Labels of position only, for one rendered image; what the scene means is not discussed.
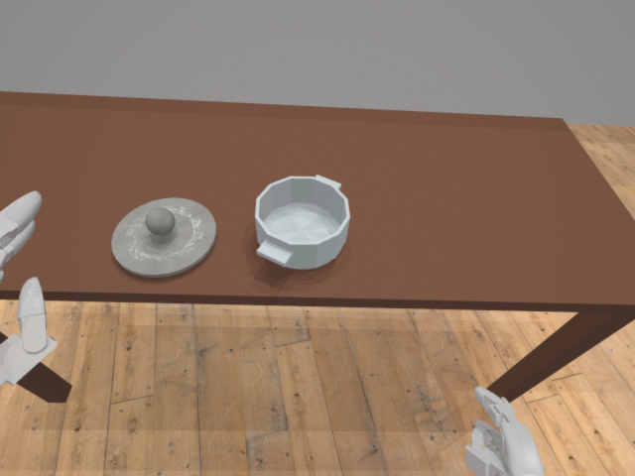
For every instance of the lid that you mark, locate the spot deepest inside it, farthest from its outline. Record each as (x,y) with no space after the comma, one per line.
(145,254)

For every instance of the knob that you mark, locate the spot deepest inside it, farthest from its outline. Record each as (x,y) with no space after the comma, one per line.
(160,221)

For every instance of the pot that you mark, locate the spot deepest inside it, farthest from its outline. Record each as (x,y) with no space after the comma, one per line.
(301,222)

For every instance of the right robot hand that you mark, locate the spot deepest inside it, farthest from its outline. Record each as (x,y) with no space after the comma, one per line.
(511,452)

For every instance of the left robot hand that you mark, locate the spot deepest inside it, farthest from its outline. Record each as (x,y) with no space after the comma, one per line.
(20,354)

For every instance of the table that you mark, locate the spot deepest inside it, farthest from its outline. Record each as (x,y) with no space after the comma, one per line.
(447,211)

